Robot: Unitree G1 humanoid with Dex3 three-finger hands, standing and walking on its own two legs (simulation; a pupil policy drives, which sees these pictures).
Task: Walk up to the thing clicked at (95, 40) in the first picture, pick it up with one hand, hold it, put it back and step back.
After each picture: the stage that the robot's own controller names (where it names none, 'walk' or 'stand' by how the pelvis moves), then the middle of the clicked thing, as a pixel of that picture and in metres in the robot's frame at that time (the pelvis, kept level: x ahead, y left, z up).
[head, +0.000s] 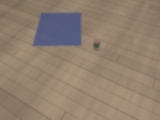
stand; (96, 44) +1.27 -0.15 -0.72
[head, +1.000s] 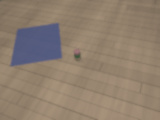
walk; (77, 55) +1.14 +0.14 -0.70
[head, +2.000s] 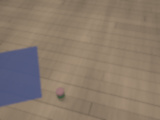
walk; (60, 94) +0.67 +0.23 -0.71
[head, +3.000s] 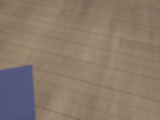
walk; out of the picture +0.37 +0.16 -0.70
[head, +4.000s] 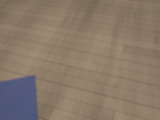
stand; out of the picture +0.31 +0.17 -0.72
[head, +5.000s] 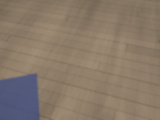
stand; out of the picture +0.31 +0.16 -0.72
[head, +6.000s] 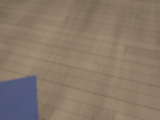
stand; out of the picture +0.31 +0.17 -0.73
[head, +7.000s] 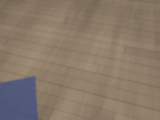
stand; out of the picture +0.30 +0.17 -0.73
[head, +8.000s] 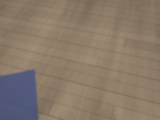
go down; out of the picture +0.31 +0.17 -0.72
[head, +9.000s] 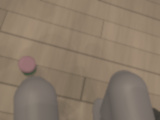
go down; (28, 66) +0.40 +0.19 -0.30
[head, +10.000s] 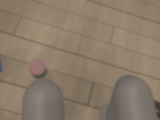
close in; (38, 70) +0.40 +0.18 -0.30
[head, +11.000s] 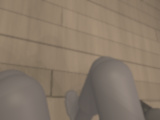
close in; out of the picture +0.40 +0.21 -0.22
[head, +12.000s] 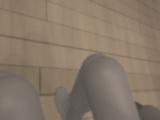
close; out of the picture +0.39 +0.22 -0.22
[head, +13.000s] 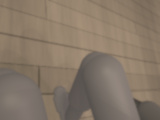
lift; out of the picture +0.39 +0.21 -0.22
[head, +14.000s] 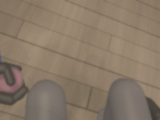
lift; (13, 85) +0.30 +0.24 -0.10
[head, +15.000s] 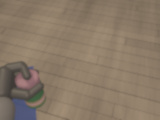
hold; (31, 89) +0.32 +0.17 +0.04
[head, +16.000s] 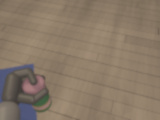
hold; (38, 94) +0.31 +0.17 -0.01
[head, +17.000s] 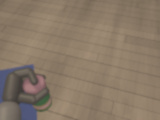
hold; (38, 93) +0.31 +0.16 +0.00
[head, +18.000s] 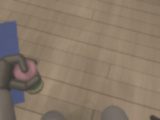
crouch; (30, 78) +0.36 +0.18 -0.06
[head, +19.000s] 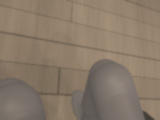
lower; out of the picture +0.41 +0.22 -0.20
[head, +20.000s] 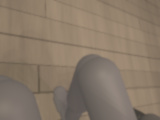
lower; out of the picture +0.41 +0.24 -0.23
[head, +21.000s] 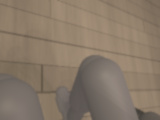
lower; out of the picture +0.40 +0.24 -0.23
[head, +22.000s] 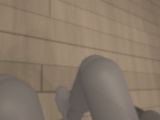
lower; out of the picture +0.40 +0.24 -0.23
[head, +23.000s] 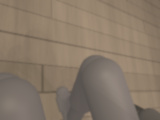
lower; out of the picture +0.40 +0.24 -0.23
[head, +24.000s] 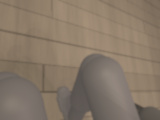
withdraw; out of the picture +0.38 +0.21 -0.23
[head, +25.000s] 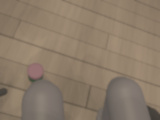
walk; (35, 74) +0.40 +0.18 -0.29
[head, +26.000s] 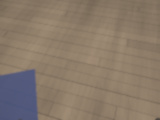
stand; out of the picture +0.32 +0.16 -0.65
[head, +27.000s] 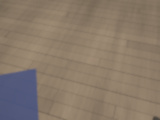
stand; out of the picture +0.34 +0.17 -0.67
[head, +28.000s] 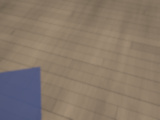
stand; out of the picture +0.34 +0.16 -0.69
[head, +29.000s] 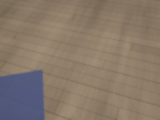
walk; out of the picture +0.34 +0.16 -0.72
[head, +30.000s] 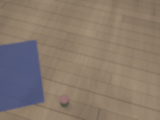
walk; (64, 101) +0.50 +0.11 -0.70
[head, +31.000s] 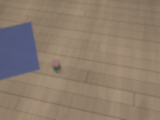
walk; (56, 66) +0.81 +0.26 -0.68
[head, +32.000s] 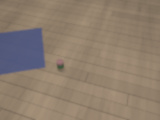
stand; (60, 65) +1.00 +0.20 -0.71
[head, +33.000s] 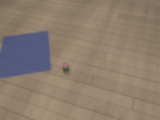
stand; (65, 68) +0.99 +0.19 -0.73
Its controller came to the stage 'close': yes
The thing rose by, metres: 0.71
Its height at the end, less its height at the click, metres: +0.00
